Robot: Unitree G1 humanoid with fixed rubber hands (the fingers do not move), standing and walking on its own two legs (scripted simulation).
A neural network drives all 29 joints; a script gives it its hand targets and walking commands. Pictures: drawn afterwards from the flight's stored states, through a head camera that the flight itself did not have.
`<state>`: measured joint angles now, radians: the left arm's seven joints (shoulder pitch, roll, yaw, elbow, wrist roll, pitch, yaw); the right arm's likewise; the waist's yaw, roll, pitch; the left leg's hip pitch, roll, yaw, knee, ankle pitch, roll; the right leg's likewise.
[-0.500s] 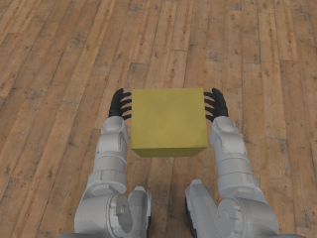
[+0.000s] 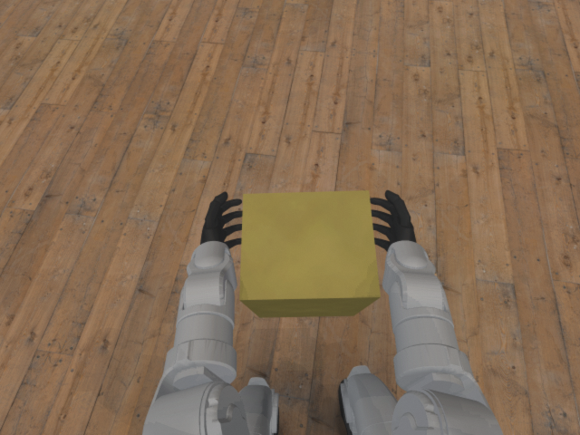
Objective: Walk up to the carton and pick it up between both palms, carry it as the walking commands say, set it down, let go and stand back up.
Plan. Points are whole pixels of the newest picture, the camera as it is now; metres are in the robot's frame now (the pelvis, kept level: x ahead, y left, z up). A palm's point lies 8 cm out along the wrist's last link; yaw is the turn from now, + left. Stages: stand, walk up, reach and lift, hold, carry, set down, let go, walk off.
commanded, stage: reach and lift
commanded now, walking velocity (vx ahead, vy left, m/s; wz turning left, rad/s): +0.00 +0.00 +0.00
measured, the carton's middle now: (306, 263) +0.36 -0.01 -0.11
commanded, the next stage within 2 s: none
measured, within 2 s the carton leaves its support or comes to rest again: neither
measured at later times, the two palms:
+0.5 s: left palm (203, 236) +0.35 +0.12 +0.05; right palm (417, 228) +0.34 -0.14 +0.05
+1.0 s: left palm (186, 227) +0.33 +0.13 +0.11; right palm (437, 215) +0.33 -0.14 +0.12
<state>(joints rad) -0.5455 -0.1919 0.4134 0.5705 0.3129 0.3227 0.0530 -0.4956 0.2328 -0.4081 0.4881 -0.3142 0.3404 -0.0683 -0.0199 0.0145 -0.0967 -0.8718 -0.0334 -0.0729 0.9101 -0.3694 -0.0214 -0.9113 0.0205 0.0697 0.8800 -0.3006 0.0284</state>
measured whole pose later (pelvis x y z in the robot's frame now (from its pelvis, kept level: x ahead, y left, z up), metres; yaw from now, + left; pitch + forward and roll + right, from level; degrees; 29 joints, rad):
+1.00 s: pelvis +0.02 +0.00 +0.06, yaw +1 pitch -7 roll +0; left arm -0.41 -0.20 0.29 0.43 0.33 0.68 0.07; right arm -0.42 0.20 -0.29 0.39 -0.32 0.70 -0.05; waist -0.05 0.01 0.01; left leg -0.09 -0.02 -0.09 0.45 -0.24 -0.01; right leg -0.12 0.00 0.06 0.42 -0.17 0.03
